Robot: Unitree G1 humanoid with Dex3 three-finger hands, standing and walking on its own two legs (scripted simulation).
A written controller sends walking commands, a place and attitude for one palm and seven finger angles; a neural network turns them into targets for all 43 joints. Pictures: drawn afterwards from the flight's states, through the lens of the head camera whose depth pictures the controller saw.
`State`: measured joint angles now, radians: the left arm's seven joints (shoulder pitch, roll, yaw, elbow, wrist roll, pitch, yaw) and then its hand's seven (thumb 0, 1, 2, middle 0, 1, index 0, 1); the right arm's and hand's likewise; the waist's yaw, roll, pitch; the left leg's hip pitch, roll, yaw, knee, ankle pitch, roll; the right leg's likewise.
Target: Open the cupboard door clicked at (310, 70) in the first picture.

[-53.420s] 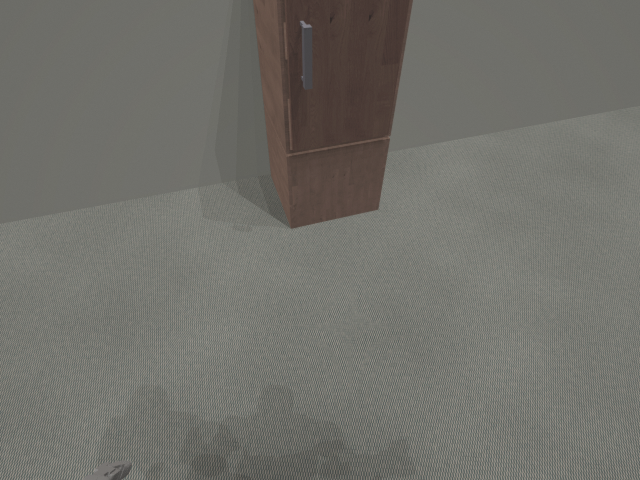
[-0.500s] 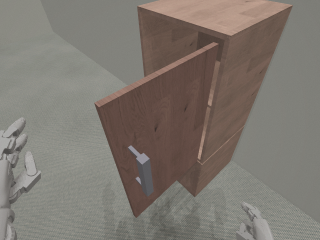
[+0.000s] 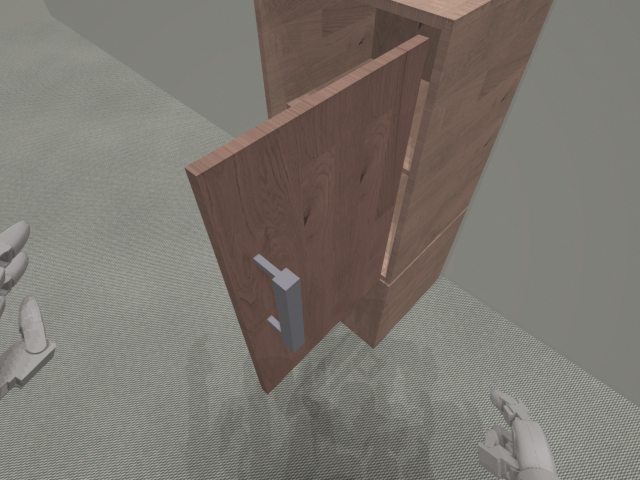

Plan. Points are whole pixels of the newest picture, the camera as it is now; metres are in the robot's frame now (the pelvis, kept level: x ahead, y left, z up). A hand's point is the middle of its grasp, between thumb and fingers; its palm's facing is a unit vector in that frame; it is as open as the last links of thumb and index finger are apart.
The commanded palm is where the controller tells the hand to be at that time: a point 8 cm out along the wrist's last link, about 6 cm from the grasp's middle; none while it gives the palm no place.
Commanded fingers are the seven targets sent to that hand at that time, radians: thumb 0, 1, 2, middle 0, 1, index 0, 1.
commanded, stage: step back with the hand held close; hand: left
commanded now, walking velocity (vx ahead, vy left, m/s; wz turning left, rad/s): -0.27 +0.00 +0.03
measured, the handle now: (279, 305) +0.34 +0.09 +0.00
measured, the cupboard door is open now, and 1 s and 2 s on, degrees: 91 91 91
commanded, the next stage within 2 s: stop stepping back and stand still in 0.82 s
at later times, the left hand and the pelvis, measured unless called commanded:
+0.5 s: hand out of the picture +0.08 +0.31 +0.15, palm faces +0.49 -0.76 -0.43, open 7.4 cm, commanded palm +0.03 +0.34 +0.18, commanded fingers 0.00 0.90 0.90 -0.20 -0.30 -0.20 -0.30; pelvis -0.09 +0.03 -0.01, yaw +4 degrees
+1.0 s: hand out of the picture -0.02 +0.28 +0.17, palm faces +0.36 -0.81 -0.45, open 7.4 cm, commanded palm -0.06 +0.32 +0.18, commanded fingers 0.00 0.90 0.90 -0.20 -0.30 -0.20 -0.30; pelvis -0.22 +0.03 -0.02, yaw -4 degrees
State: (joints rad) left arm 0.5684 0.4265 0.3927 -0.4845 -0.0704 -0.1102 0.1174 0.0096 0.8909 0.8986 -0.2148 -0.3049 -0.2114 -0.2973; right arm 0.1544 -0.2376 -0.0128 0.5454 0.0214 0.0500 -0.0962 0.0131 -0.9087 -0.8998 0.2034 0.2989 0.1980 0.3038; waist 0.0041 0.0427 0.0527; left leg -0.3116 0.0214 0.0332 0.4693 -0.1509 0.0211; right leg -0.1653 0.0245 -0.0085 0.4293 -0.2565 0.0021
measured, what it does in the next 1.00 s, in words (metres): walks backwards: left foot, then right foot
